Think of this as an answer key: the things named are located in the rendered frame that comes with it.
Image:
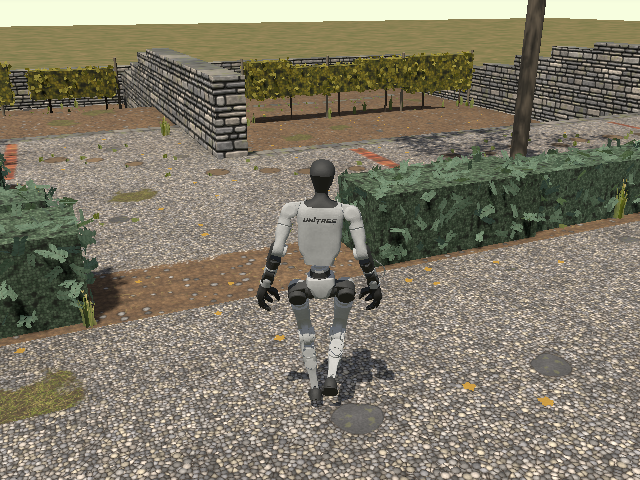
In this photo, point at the right robot forearm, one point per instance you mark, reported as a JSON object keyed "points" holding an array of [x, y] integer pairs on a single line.
{"points": [[369, 270]]}

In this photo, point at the right robot upper arm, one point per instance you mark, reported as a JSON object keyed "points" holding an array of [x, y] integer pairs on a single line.
{"points": [[352, 213]]}

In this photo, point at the robot right hand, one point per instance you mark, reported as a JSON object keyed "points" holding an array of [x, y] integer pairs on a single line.
{"points": [[374, 294]]}

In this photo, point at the robot left thigh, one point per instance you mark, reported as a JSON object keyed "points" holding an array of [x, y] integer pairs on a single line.
{"points": [[298, 297]]}

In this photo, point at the left robot upper arm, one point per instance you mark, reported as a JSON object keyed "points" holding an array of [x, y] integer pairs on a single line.
{"points": [[289, 210]]}

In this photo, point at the left robot forearm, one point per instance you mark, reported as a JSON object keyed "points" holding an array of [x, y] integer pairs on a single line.
{"points": [[270, 269]]}

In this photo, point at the humanoid robot head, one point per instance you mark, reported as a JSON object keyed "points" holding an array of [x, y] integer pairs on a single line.
{"points": [[322, 174]]}

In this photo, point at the robot left hand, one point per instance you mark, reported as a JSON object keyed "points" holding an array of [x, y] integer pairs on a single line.
{"points": [[262, 294]]}

